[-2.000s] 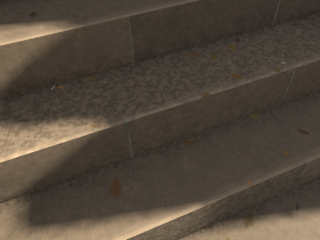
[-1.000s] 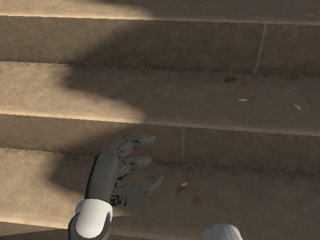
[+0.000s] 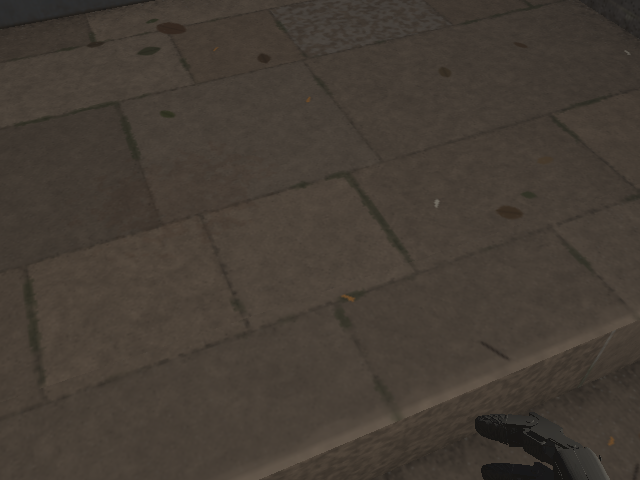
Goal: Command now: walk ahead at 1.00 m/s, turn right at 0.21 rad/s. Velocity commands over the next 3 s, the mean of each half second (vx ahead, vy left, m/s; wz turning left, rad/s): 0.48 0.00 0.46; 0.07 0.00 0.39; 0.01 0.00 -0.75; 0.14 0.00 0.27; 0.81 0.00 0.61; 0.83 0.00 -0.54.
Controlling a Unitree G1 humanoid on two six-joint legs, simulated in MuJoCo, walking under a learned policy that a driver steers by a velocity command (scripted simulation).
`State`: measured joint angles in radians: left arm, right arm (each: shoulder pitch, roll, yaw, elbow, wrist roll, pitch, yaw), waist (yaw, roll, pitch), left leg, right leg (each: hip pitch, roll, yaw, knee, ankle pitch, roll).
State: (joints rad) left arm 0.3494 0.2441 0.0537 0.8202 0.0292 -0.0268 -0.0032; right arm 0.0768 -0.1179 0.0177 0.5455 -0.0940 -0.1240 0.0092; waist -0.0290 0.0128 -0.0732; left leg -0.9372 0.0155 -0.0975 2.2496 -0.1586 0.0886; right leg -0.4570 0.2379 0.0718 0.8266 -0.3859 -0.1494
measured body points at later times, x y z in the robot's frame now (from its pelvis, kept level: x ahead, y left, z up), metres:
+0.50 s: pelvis +0.32 +0.04 +0.24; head +0.38 +0.07 +0.68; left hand +0.62 +0.23 +0.27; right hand +0.29 -0.22 +0.11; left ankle +0.23 +0.05 -0.51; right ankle +0.51 -0.02 -0.24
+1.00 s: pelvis +0.46 +0.11 +0.40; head +0.45 +0.13 +0.85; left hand +0.38 +0.36 +0.26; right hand +0.71 +0.02 +0.32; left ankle +0.47 +0.24 -0.32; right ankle +0.55 +0.00 -0.30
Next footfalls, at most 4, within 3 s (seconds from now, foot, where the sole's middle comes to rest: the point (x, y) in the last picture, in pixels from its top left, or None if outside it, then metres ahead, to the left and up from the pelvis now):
0.22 left None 0.27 0.06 -0.55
0.56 right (327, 344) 0.60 0.01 -0.36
0.94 left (162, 404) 0.50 0.26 -0.36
1.34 right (318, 352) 0.58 0.02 -0.36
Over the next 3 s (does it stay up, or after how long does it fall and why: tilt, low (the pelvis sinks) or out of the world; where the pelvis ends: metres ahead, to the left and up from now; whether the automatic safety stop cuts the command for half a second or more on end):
stays up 1.19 0.47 0.39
